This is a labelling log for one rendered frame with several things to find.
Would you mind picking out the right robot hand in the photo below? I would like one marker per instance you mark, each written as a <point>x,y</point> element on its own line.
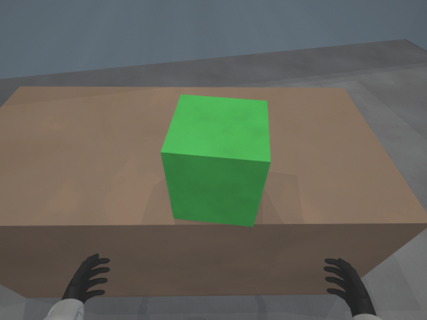
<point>355,294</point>

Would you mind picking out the robot left forearm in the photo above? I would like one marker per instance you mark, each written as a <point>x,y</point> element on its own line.
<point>67,309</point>

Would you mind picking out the left robot hand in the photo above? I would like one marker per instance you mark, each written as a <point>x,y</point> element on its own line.
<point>80,282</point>

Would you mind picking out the pedestal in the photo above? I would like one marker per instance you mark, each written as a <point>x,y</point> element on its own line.
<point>81,173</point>

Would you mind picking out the carton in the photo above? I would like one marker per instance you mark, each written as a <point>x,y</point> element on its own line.
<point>216,158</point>

